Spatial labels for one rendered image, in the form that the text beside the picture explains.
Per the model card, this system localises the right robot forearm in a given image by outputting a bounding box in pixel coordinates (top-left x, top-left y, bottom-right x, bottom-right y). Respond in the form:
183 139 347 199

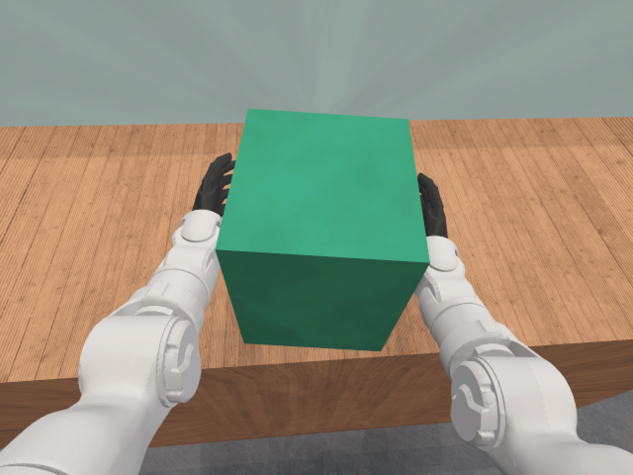
413 236 578 429

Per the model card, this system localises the carton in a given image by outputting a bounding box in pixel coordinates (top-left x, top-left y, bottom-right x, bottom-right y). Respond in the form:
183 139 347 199
215 109 430 351

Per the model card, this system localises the left robot forearm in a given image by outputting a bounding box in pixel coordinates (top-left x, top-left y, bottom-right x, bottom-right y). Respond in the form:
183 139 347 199
78 210 222 392

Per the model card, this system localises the left robot hand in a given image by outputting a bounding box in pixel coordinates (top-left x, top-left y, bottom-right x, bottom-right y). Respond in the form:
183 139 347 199
192 152 236 217

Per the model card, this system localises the pedestal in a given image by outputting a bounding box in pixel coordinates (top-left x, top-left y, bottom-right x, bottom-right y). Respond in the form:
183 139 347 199
0 117 633 449

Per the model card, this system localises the right robot hand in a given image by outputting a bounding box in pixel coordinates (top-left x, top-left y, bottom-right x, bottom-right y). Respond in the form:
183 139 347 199
417 173 448 238

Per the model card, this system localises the robot left upper arm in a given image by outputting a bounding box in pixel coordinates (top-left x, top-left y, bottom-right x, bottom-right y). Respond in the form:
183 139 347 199
0 316 201 475

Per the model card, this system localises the robot right upper arm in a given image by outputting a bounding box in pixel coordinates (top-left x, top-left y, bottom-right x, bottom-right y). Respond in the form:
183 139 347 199
450 356 633 475

